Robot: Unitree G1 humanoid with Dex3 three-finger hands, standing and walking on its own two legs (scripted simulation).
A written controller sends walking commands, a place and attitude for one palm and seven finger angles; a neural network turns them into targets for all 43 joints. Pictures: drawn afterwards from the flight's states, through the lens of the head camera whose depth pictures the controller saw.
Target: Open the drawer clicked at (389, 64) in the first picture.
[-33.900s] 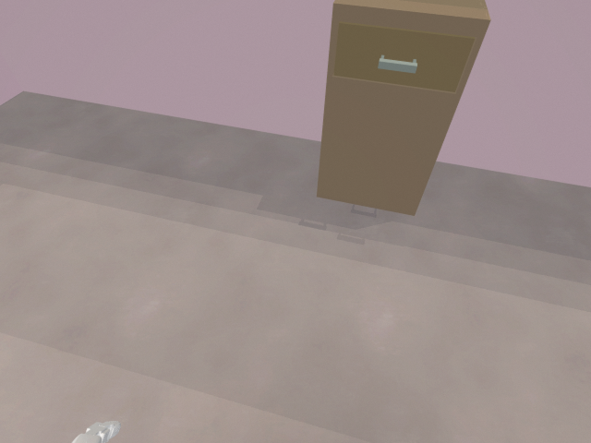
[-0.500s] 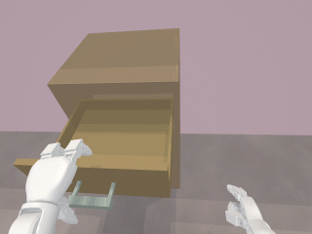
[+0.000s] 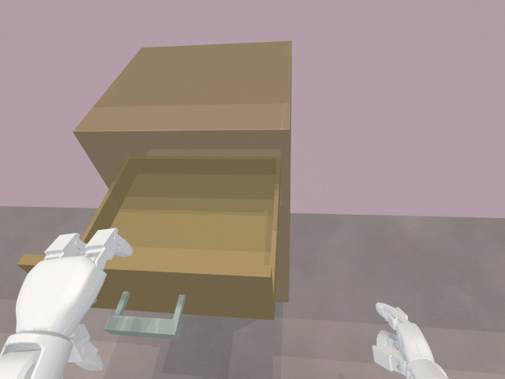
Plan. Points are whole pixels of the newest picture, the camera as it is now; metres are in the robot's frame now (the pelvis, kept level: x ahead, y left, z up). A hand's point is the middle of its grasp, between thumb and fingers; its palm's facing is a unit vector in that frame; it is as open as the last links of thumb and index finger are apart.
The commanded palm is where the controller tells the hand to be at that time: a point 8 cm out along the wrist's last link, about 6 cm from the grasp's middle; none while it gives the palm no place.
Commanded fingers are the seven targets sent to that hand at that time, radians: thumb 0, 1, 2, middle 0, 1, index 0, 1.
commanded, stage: draw the hand back to the body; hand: left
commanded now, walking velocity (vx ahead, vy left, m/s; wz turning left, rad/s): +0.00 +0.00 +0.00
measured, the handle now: (148, 313) +0.22 +0.24 -0.05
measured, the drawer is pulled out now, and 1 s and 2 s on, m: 0.30 0.30 0.30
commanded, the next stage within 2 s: step back with the hand held close in 1.12 s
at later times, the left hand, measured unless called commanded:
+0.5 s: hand (88, 269) +0.19 +0.23 +0.16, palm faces +0.39 -0.83 -0.39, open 12.4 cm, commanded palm +0.13 +0.27 +0.17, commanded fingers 0.00 0.20 0.60 -0.25 -0.75 -0.25 -0.75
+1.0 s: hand (74, 282) +0.17 +0.24 +0.16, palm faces +0.43 -0.81 -0.40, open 8.1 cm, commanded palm +0.12 +0.28 +0.18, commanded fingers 0.00 0.90 0.90 -0.20 -0.30 -0.20 -0.30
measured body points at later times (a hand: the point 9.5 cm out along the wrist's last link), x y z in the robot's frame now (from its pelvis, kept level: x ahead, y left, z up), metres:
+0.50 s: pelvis +0.01 +0.00 +0.00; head +0.01 -0.02 +0.45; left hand +0.16 +0.27 +0.18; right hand +0.20 -0.20 -0.08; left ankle -0.06 +0.09 -0.74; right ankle +0.03 -0.08 -0.74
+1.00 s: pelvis +0.00 -0.01 +0.00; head +0.00 -0.03 +0.45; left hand +0.14 +0.28 +0.18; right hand +0.22 -0.20 -0.08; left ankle -0.06 +0.09 -0.74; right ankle +0.03 -0.08 -0.74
